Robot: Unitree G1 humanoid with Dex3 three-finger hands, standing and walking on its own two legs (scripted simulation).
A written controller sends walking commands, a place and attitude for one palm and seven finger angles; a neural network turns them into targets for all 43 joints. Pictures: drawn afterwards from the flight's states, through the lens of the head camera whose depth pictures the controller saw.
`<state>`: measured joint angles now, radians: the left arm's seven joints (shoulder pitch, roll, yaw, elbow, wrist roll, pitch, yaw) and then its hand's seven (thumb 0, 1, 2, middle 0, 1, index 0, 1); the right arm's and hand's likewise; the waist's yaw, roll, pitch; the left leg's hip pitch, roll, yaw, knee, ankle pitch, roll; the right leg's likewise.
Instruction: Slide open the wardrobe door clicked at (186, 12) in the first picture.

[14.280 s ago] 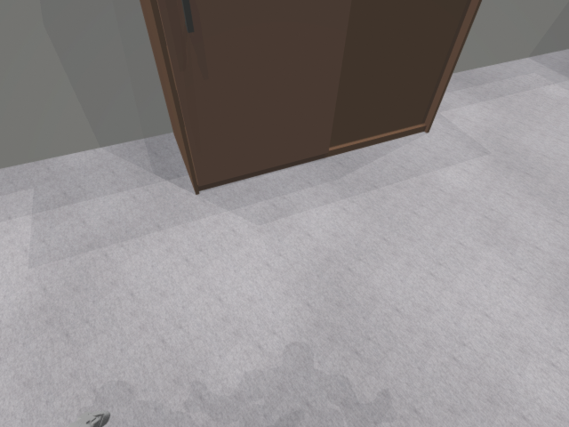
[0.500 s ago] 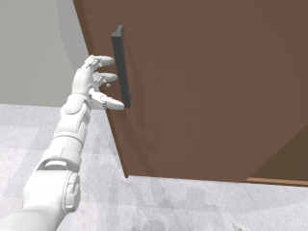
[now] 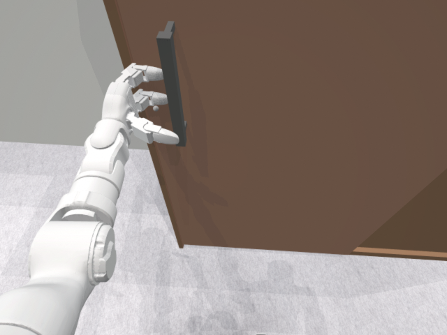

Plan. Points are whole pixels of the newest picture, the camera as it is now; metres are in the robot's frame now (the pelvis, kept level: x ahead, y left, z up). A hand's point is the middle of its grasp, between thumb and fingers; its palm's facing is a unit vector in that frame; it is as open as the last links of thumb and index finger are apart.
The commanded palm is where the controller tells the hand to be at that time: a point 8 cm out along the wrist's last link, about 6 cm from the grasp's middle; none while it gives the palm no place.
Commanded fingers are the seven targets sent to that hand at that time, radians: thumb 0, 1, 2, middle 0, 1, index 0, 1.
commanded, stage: slide the fingers in behind the handle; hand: left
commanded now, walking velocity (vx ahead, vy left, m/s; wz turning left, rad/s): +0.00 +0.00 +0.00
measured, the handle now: (176, 92) +0.51 +0.08 +0.15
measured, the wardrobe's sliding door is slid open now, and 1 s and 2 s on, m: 0.00 0.00 0.00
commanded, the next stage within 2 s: grip the handle and tug to test in 1.70 s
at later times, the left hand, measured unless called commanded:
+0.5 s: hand (170, 114) +0.46 +0.09 +0.14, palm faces -0.12 -0.99 -0.01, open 14.0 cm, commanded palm +0.44 +0.14 +0.15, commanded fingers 0.00 -0.50 0.30 -0.30 -1.20 -0.30 -1.20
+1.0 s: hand (181, 115) +0.46 +0.07 +0.14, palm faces -0.11 -0.99 -0.01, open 14.0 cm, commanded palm +0.43 +0.12 +0.15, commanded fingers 0.00 -0.50 0.30 -0.30 -1.20 -0.30 -1.20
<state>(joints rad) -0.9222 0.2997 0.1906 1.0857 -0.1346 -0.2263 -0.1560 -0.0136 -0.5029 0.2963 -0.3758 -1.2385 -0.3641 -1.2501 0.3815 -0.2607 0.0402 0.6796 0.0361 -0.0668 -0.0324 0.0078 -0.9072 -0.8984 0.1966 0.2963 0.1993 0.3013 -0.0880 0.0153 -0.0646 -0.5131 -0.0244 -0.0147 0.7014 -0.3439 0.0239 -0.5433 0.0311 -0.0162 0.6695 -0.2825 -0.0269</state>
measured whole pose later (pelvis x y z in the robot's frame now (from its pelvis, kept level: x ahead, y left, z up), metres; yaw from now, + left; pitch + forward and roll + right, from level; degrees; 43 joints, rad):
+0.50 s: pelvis +0.01 +0.00 +0.00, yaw -1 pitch +8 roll +0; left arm -0.80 0.21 0.14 0.92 -0.14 -0.20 -0.09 -0.01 -0.50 0.30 -0.30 -1.20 -0.30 -1.20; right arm 0.36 -0.25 0.03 0.65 0.04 -0.07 -0.02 0.01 -0.91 -0.90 0.20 0.30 0.20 0.30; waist -0.07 0.02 -0.07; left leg -0.47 -0.03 0.01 0.68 -0.35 0.03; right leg -0.51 0.03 0.01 0.67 -0.29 -0.02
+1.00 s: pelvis +0.01 -0.01 +0.01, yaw -1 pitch +7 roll +0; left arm -0.76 0.17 0.11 0.85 -0.14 -0.15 -0.05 -0.01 -0.50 0.30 -0.30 -1.20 -0.30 -1.20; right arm 0.33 -0.24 0.02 0.65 0.03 -0.04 -0.02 0.01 -0.91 -0.90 0.20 0.30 0.20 0.30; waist -0.06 0.03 -0.07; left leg -0.42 -0.02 -0.01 0.65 -0.35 0.02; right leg -0.47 0.04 -0.01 0.64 -0.29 -0.04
